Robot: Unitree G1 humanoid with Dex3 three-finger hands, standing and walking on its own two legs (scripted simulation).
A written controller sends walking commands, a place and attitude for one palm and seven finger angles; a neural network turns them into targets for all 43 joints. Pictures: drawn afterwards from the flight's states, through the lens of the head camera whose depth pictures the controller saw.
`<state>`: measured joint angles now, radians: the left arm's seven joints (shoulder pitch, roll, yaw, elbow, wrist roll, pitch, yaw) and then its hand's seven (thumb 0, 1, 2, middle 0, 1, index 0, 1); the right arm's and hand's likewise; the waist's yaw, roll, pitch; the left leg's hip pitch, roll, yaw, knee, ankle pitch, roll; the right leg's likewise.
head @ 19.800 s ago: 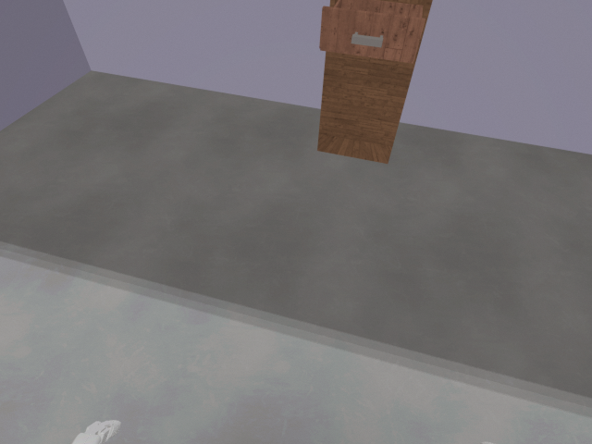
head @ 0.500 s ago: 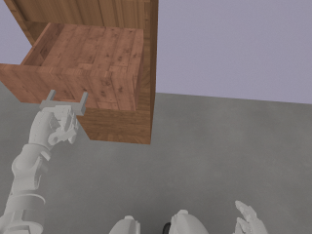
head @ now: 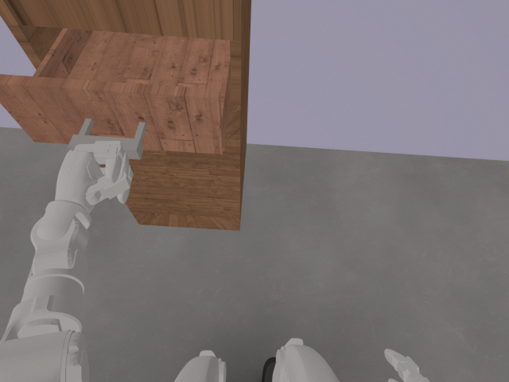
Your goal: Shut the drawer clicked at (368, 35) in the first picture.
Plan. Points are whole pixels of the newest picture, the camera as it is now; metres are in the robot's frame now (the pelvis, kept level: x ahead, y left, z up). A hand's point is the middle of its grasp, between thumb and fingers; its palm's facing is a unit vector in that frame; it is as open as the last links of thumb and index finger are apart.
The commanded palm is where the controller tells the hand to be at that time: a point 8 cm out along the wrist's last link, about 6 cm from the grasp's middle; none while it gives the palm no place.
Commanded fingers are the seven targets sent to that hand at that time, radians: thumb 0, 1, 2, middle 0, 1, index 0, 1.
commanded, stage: push the drawer shut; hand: left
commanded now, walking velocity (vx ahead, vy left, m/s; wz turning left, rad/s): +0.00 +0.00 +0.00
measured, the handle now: (111, 136) +0.49 +0.24 +0.05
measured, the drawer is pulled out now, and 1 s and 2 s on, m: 0.14 0.02 0.00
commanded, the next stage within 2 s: pull the fist back off the drawer in 1.48 s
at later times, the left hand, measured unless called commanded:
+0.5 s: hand (129, 150) +0.46 +0.21 +0.05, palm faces -0.08 -1.00 -0.05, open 3.0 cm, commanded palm +0.46 +0.26 +0.05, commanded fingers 0.00 0.90 0.90 -1.40 -1.60 -1.40 -1.60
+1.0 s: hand (142, 119) +0.53 +0.19 +0.06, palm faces -0.06 -1.00 -0.04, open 3.2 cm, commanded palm +0.52 +0.24 +0.05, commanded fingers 0.00 0.90 0.90 -1.40 -1.60 -1.40 -1.60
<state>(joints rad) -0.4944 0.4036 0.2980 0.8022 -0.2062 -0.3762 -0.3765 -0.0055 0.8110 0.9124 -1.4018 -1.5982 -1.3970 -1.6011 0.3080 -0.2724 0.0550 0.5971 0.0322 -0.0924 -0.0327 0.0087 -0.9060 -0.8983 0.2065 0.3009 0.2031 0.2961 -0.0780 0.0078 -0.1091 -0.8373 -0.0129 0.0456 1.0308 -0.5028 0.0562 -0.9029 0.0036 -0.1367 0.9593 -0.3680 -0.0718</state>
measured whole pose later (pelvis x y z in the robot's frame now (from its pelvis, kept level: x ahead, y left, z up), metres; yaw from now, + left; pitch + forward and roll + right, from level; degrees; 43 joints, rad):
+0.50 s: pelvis -0.01 +0.00 -0.01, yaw -1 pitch +21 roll -2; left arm -0.76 0.52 0.37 1.07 -0.16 -0.41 -0.40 -0.01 0.74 0.88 -1.40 -1.60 -1.40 -1.60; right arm 0.33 -0.28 0.06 0.62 0.02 -0.04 -0.03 0.01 -0.91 -0.90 0.21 0.30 0.20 0.30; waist -0.13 0.01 -0.10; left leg -0.94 0.00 0.04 1.08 -0.51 0.06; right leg -1.00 0.02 -0.14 0.99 -0.36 -0.08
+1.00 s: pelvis -0.01 +0.01 -0.02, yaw -2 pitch +25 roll -3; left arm -0.98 0.62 0.41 1.23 -0.07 -0.39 -0.32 0.04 0.80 0.91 -1.40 -1.60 -1.40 -1.60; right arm 0.39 -0.29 0.08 0.62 -0.01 0.02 0.00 0.00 -0.91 -0.90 0.21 0.30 0.20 0.30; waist -0.21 0.02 -0.09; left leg -1.03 0.01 0.04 1.12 -0.52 0.06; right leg -1.08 0.03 -0.15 0.99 -0.35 -0.07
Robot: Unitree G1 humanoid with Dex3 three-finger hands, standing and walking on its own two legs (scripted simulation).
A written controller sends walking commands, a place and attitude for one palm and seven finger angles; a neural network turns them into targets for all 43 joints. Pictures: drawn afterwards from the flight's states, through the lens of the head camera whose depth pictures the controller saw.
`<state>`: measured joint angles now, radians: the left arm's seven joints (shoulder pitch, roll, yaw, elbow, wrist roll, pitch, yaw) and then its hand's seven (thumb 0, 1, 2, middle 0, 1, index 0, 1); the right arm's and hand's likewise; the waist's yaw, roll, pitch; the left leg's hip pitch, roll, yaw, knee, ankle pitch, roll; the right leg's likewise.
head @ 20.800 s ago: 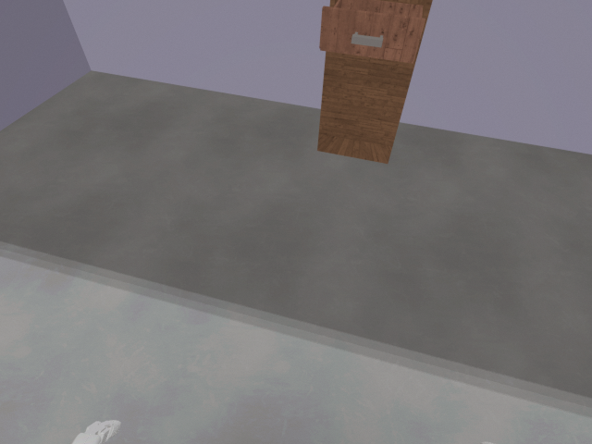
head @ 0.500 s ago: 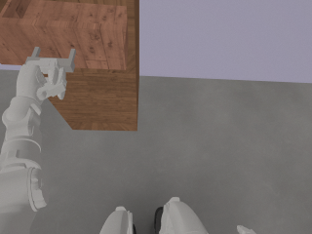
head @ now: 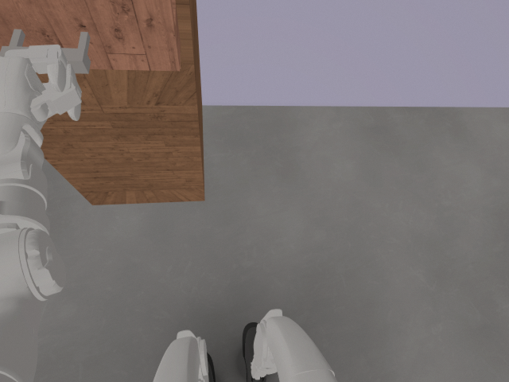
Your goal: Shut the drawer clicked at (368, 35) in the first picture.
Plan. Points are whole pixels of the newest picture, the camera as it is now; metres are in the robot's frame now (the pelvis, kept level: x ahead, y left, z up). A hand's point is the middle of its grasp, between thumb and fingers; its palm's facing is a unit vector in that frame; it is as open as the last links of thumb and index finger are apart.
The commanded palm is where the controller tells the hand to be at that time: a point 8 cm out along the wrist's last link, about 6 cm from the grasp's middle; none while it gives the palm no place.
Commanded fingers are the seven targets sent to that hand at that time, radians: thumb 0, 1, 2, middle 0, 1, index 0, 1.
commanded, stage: push the drawer shut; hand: left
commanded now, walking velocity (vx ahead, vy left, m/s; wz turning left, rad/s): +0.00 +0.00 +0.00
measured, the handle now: (49, 49) +0.61 +0.24 +0.07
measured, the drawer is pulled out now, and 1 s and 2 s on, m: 0.02 0.00 0.00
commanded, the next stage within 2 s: pull the fist back off the drawer in 0.48 s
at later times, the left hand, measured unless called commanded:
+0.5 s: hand (62, 75) +0.56 +0.22 +0.07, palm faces -0.04 -1.00 -0.05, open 3.2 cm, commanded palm +0.58 +0.24 +0.07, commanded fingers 0.00 0.90 0.90 -1.40 -1.60 -1.40 -1.60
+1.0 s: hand (70, 77) +0.55 +0.21 +0.07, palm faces -0.02 -1.00 -0.04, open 3.1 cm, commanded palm +0.54 +0.23 +0.07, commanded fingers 0.00 0.90 0.90 -1.40 -1.60 -1.40 -1.60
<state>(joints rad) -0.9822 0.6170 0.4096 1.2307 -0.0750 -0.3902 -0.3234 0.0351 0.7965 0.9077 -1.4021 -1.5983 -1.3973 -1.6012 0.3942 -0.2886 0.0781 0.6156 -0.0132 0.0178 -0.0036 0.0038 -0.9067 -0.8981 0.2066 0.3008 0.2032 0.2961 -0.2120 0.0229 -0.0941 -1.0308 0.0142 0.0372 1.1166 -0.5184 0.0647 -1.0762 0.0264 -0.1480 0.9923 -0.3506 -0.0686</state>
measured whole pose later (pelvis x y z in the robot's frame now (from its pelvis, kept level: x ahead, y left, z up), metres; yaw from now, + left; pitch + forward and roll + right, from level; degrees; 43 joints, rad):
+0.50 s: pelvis +0.00 +0.01 -0.01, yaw +0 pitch +27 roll -5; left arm -1.14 0.72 0.39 1.34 -0.02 -0.36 -0.34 0.02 0.60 0.88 -1.40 -1.60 -1.40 -1.60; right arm 0.41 -0.29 0.10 0.62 -0.03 0.04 0.00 0.00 -0.91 -0.90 0.21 0.30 0.20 0.30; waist -0.25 0.03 -0.09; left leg -1.11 0.01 0.00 1.16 -0.53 0.07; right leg -1.13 0.02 -0.18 1.00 -0.35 -0.06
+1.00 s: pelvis -0.01 +0.01 -0.01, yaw +0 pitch +27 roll -5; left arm -1.13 0.69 0.38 1.30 -0.02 -0.32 -0.28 0.02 0.71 0.91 -1.40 -1.60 -1.40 -1.60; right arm 0.45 -0.28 0.10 0.62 -0.04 0.03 0.03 0.00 -0.91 -0.90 0.21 0.30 0.20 0.30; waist -0.27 0.03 -0.10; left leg -1.12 0.01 0.01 1.16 -0.51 0.07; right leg -1.14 0.02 -0.18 0.99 -0.33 -0.06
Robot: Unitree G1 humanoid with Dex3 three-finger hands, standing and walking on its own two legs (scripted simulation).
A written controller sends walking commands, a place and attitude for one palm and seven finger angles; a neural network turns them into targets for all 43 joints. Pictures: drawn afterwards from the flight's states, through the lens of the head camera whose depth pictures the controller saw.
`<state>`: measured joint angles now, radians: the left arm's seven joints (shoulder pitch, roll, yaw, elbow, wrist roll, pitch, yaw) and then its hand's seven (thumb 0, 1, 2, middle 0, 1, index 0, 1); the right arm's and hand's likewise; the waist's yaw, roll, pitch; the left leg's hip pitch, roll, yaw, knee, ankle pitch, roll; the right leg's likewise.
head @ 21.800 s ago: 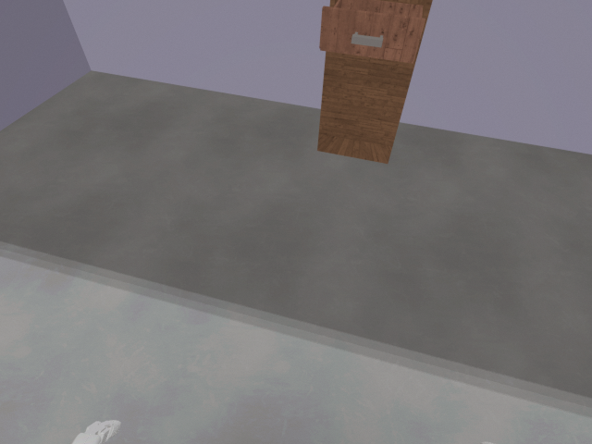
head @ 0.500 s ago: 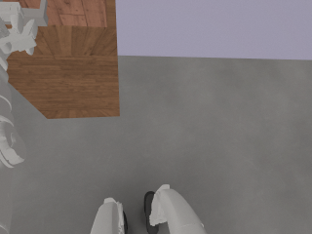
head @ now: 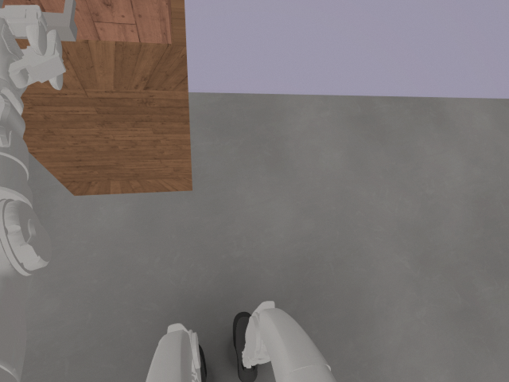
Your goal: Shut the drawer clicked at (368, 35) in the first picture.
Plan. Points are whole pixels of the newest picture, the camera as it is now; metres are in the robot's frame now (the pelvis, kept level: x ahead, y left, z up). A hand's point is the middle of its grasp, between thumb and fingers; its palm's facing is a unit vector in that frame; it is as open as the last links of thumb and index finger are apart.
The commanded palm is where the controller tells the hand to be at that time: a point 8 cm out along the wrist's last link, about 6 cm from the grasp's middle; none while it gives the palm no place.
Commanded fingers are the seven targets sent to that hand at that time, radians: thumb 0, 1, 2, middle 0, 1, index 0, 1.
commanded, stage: pull the fist back off the drawer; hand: left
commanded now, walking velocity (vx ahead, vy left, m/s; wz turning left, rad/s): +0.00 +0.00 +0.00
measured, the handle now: (31, 13) +0.64 +0.23 +0.08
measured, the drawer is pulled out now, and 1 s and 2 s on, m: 0.00 0.00 0.00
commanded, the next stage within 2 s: draw the hand back to the body in 0.28 s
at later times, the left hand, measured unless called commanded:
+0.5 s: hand (41, 69) +0.53 +0.21 +0.09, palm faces -0.04 -1.00 -0.07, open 3.3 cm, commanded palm +0.49 +0.25 +0.10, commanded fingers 0.00 0.90 0.90 -1.40 -1.60 -1.40 -1.60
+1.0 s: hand out of the picture +0.37 +0.22 +0.17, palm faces +0.09 -0.97 -0.21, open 3.3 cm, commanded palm +0.33 +0.27 +0.18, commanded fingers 0.00 0.90 0.90 -1.40 -1.60 -1.40 -1.60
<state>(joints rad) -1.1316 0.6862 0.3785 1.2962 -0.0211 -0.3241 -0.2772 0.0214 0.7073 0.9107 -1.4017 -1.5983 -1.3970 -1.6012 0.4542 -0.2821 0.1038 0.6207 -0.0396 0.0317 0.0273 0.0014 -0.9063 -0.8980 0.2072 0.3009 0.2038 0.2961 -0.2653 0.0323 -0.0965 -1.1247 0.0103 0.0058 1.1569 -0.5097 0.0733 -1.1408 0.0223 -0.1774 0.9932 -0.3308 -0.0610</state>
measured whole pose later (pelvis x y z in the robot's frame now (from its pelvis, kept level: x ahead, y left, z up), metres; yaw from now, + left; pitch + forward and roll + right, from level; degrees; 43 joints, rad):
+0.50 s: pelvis +0.05 +0.00 +0.03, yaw -2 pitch +24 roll -4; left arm -0.71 0.53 0.41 0.93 -0.14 -0.38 -0.33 0.02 0.90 0.90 -1.40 -1.60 -1.40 -1.60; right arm 0.38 -0.28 0.04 0.55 0.00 0.10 0.02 0.00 -0.91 -0.90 0.21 0.30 0.20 0.30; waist -0.17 0.03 -0.11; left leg -0.89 0.02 0.06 1.00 -0.53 0.07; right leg -0.94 0.05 -0.11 0.89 -0.36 -0.05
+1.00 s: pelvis +0.06 +0.01 +0.07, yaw +1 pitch +7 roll -2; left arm -0.07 0.35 0.18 0.20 -0.14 -0.13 -0.12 0.02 0.90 0.90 -1.40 -1.60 -1.40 -1.60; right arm 0.24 -0.26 0.04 0.52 0.04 -0.03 -0.04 0.01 -0.91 -0.90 0.20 0.30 0.20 0.30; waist -0.01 0.05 -0.09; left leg -0.40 -0.04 0.03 0.69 -0.42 0.08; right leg -0.47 0.02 -0.10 0.63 -0.30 -0.03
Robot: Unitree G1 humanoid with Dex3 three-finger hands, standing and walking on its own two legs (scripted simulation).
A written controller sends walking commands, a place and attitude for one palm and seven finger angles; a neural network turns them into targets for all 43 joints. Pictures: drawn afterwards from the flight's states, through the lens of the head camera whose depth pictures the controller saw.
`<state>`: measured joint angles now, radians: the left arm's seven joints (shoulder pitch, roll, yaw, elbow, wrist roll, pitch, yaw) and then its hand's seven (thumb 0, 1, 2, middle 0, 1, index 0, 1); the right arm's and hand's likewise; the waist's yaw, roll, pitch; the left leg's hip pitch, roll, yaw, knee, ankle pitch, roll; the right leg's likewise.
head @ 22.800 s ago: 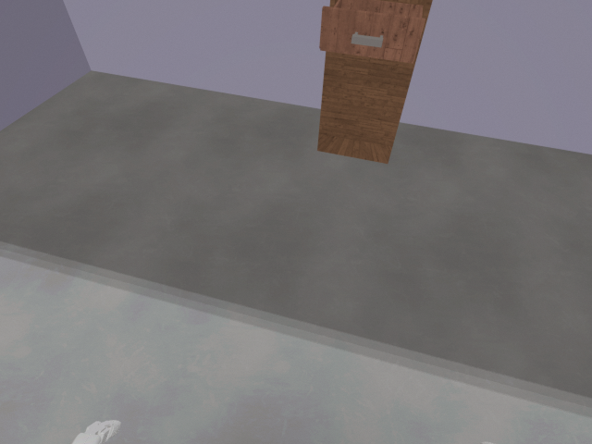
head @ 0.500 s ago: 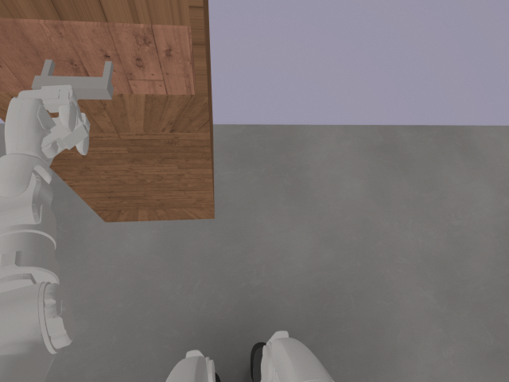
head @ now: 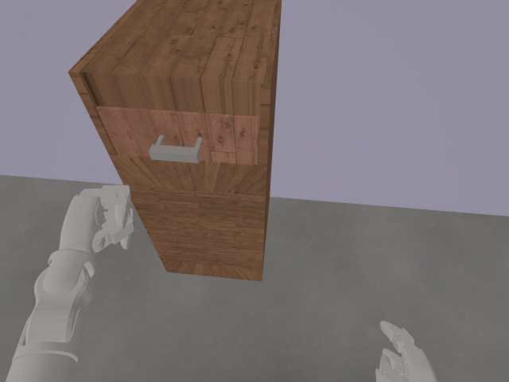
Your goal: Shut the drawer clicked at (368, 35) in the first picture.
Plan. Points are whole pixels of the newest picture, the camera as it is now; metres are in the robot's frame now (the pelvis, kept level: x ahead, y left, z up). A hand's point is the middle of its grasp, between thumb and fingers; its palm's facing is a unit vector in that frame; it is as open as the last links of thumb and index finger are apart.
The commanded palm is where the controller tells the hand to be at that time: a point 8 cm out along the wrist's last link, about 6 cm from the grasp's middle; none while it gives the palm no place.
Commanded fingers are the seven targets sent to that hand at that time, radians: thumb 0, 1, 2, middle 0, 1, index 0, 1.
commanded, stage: draw the hand back to the body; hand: left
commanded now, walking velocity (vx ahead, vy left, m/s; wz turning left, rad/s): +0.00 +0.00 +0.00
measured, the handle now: (177, 147) +0.59 +0.21 +0.00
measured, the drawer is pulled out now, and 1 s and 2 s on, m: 0.00 0.00 0.00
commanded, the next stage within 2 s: step back with the hand held close in 0.76 s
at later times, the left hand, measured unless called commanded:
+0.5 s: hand (62, 291) +0.19 +0.22 +0.16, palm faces +0.35 -0.86 -0.37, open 3.2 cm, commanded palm +0.13 +0.26 +0.19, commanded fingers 0.00 0.90 0.90 -1.40 -1.60 -1.40 -1.60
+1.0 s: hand (50, 309) +0.16 +0.20 +0.19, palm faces +0.42 -0.80 -0.44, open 3.2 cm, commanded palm +0.10 +0.24 +0.20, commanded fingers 0.00 0.90 0.90 -1.40 -1.60 -1.40 -1.60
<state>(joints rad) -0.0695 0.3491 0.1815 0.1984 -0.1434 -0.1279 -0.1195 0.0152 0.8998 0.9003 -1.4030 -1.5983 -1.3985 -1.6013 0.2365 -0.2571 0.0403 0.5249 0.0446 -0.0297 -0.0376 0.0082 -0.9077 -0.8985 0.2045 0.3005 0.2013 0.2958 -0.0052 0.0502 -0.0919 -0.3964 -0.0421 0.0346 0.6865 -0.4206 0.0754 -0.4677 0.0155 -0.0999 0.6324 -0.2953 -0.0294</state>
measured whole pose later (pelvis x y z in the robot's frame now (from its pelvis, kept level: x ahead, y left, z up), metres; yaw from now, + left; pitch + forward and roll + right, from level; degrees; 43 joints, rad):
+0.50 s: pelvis -0.01 -0.02 +0.02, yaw +0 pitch -5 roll -1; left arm 0.42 0.34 0.24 -0.33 -0.07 -0.08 0.08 0.01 0.89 0.90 -1.41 -1.60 -1.40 -1.60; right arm 0.21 -0.23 0.05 0.61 0.02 -0.07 -0.04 0.01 -0.90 -0.90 0.21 0.30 0.20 0.30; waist 0.05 0.07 0.01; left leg -0.05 -0.04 0.02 0.42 -0.29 0.05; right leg -0.13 0.03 -0.10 0.39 -0.19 -0.05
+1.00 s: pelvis -0.03 -0.05 +0.02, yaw +1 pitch -3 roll -1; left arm 0.51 0.35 0.34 -0.43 -0.05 -0.20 0.11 0.01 0.89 0.90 -1.41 -1.60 -1.40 -1.60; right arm 0.22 -0.23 0.02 0.61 0.01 -0.12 -0.06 0.01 -0.91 -0.90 0.21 0.30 0.20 0.30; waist 0.02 0.08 0.01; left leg -0.14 0.00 -0.01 0.49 -0.29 0.03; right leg -0.17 0.07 -0.13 0.37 -0.16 -0.09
